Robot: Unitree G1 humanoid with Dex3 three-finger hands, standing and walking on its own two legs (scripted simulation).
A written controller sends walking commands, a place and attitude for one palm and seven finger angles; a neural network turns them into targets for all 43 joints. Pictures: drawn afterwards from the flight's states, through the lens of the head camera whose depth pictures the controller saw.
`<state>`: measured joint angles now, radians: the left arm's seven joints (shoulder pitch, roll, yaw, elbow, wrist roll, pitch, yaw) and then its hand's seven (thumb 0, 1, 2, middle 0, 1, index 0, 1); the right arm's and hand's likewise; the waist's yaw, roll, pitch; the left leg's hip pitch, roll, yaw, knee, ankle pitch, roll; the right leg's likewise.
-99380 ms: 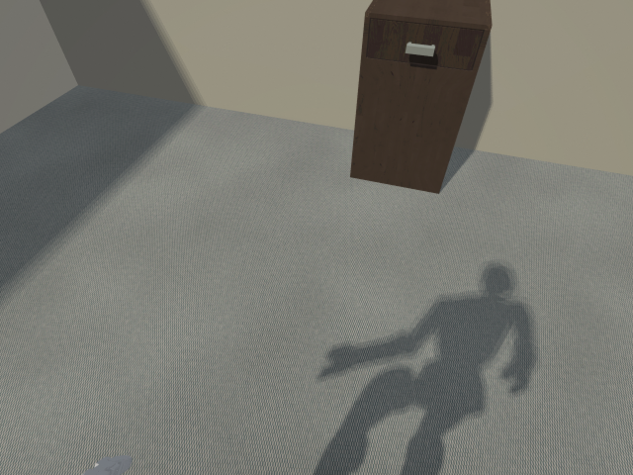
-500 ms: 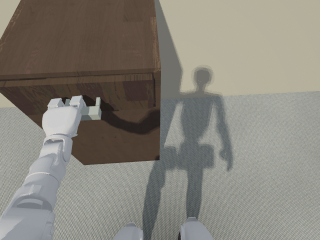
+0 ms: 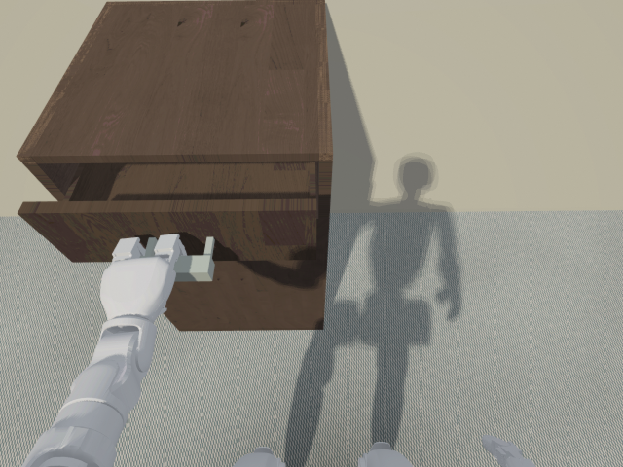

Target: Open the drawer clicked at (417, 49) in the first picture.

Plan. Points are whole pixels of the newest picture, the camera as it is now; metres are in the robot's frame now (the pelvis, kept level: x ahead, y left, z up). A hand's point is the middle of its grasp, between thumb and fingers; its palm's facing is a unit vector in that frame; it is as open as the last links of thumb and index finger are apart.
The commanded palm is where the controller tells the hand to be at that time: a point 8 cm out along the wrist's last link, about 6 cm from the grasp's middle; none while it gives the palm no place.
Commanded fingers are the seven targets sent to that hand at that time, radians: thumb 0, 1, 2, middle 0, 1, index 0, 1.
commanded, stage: pull the drawer open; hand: left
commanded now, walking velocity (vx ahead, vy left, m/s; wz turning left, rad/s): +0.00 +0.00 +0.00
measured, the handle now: (178, 255) +0.40 +0.22 -0.02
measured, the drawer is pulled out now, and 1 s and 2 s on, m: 0.09 0.21 0.30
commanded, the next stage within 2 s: open the thumb to release the handle in 1.96 s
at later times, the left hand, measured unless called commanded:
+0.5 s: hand (147, 340) +0.28 +0.24 -0.04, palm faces -0.04 -0.05 -1.00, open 6.4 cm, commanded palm +0.26 +0.23 +0.01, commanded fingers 0.00 0.90 0.90 -0.40 -1.35 -0.40 -1.35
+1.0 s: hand (138, 385) +0.22 +0.24 -0.04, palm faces -0.04 -0.07 -1.00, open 6.3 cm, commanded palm +0.20 +0.23 +0.01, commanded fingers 0.00 0.90 0.90 -0.40 -1.35 -0.40 -1.35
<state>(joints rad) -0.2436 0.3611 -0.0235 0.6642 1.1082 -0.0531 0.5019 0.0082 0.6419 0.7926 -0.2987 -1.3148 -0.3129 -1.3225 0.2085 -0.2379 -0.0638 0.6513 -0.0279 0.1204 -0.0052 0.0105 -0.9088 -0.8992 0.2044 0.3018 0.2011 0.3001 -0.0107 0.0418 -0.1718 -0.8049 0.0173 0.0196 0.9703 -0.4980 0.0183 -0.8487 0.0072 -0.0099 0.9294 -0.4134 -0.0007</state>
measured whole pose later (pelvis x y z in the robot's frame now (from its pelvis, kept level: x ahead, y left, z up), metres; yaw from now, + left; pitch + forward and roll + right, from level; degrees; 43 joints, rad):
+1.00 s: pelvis +0.00 -0.01 +0.00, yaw +0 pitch +16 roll +0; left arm 0.28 0.33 -0.01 0.23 1.10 -0.04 0.53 0.02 0.65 0.77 -0.28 -1.30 -0.33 -1.32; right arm 0.16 -0.23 -0.04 0.58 -0.05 0.07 0.00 0.01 -0.91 -0.90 0.20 0.30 0.20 0.30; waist 0.02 0.03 -0.17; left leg -0.74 0.02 0.02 0.99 -0.53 0.00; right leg -0.79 0.02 -0.01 0.97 -0.45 -0.02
